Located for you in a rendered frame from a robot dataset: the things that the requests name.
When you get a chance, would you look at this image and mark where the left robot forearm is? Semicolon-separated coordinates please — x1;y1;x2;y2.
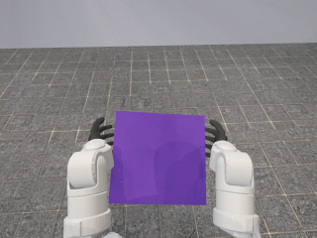
63;139;114;238

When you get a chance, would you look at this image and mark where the carton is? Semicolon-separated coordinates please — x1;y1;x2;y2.
108;111;207;205

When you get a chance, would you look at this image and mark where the right robot forearm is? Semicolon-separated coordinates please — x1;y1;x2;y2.
209;140;262;238

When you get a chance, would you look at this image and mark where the right robot hand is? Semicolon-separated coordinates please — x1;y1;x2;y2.
205;119;228;158

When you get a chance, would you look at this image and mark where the left robot hand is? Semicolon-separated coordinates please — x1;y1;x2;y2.
88;117;114;153

